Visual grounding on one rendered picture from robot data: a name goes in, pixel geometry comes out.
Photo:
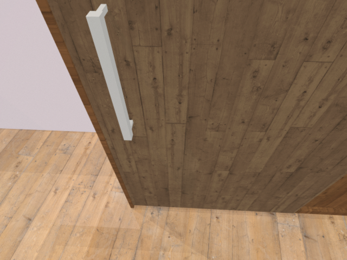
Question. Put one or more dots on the wardrobe door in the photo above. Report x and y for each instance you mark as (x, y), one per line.
(236, 104)
(335, 196)

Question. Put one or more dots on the handle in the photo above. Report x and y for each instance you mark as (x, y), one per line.
(98, 28)

